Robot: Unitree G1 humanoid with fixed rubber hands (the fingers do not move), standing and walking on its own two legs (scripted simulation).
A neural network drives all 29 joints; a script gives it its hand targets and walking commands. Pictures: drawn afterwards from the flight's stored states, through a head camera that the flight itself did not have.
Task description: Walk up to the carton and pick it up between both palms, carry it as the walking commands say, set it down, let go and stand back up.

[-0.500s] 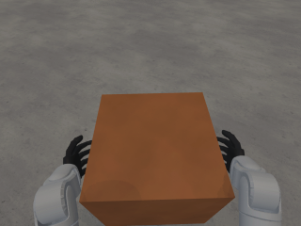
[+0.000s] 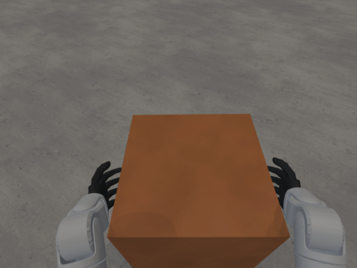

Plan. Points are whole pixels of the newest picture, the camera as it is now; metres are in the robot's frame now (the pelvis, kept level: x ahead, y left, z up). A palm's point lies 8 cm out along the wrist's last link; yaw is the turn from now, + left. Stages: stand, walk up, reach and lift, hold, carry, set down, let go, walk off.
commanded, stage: carry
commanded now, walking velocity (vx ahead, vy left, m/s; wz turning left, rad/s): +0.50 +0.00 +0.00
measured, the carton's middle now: (191, 192) +0.30 -0.01 -0.02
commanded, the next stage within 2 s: none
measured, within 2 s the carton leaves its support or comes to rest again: neither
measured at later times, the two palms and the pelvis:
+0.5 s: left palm (103, 89) +0.59 +0.24 +0.09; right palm (229, 89) +0.57 -0.14 +0.09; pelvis +0.34 +0.06 +0.02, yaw -3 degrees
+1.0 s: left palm (128, 42) +0.91 +0.20 +0.08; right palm (221, 39) +0.92 -0.17 +0.08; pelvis +0.67 +0.02 +0.02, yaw +0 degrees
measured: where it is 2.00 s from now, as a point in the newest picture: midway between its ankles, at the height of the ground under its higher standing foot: (175, 155)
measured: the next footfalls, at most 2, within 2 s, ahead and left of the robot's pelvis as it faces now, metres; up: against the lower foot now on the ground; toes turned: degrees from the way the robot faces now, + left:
left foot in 0.36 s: +0.42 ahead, +0.13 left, +0.00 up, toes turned +7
right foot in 0.86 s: +0.74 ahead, -0.07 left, +0.00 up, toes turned -10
